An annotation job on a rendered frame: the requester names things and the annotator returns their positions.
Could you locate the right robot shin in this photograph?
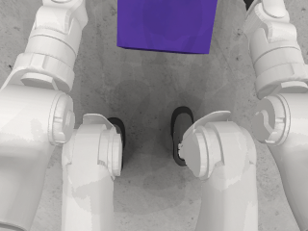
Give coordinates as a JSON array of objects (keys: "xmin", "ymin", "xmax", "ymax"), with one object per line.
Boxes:
[{"xmin": 178, "ymin": 111, "xmax": 257, "ymax": 170}]

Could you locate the right robot forearm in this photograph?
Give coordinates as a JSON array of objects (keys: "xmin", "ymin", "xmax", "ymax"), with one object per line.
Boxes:
[{"xmin": 243, "ymin": 0, "xmax": 308, "ymax": 100}]

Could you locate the right robot upper arm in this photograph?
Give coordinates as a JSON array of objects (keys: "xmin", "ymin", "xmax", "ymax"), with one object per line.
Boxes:
[{"xmin": 251, "ymin": 92, "xmax": 308, "ymax": 231}]

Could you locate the robot left foot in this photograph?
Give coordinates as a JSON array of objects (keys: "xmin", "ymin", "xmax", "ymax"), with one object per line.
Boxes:
[{"xmin": 107, "ymin": 117, "xmax": 126, "ymax": 172}]

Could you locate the robot right hand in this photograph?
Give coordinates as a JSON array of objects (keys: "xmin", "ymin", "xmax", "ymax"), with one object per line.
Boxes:
[{"xmin": 244, "ymin": 0, "xmax": 254, "ymax": 11}]

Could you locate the left robot upper arm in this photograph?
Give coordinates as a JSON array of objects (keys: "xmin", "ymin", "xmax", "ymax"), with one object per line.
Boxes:
[{"xmin": 0, "ymin": 84, "xmax": 75, "ymax": 231}]

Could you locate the carton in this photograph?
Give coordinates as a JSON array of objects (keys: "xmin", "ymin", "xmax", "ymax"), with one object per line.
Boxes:
[{"xmin": 116, "ymin": 0, "xmax": 218, "ymax": 55}]

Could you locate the left robot forearm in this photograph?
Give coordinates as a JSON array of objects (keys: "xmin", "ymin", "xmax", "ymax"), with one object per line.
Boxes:
[{"xmin": 0, "ymin": 0, "xmax": 89, "ymax": 94}]

